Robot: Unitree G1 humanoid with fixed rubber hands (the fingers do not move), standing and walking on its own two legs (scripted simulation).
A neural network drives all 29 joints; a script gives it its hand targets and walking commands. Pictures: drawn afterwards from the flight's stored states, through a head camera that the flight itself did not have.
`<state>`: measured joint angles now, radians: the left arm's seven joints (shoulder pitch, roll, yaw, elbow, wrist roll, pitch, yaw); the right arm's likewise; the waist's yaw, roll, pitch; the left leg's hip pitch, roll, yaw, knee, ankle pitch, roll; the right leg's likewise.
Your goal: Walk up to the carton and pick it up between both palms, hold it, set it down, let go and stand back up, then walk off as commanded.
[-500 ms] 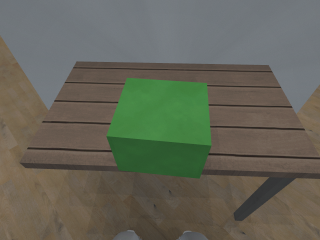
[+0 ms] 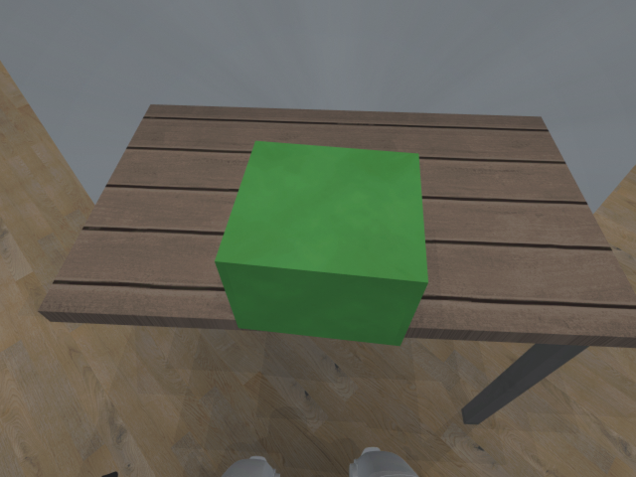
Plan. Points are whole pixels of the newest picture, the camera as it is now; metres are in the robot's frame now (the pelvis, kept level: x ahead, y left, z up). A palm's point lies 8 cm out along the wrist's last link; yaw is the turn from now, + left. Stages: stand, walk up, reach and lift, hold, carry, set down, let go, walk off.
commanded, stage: walk up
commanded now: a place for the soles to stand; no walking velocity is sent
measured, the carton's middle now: (327, 242) +0.43 -0.01 +0.03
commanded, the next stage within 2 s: none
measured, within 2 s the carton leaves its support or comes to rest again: neither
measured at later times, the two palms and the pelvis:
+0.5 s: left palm out of the picture +0.10 +0.32 -0.11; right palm out of the picture +0.11 -0.27 -0.11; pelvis +0.04 +0.03 +0.00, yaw +1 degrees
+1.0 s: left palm out of the picture +0.09 +0.37 -0.11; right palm out of the picture +0.14 -0.23 -0.11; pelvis +0.06 +0.07 +0.00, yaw +2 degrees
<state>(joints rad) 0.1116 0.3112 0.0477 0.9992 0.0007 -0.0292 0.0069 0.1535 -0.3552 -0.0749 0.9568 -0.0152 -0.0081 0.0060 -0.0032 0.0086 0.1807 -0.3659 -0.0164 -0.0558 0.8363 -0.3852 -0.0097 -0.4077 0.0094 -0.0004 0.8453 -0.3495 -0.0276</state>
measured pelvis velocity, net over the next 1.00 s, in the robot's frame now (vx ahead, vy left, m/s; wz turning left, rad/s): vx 0.06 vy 0.07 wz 0.03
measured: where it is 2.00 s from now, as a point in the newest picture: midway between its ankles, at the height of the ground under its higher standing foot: outside the picture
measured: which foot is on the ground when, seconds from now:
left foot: down 0.00-1.00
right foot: down 0.00-1.00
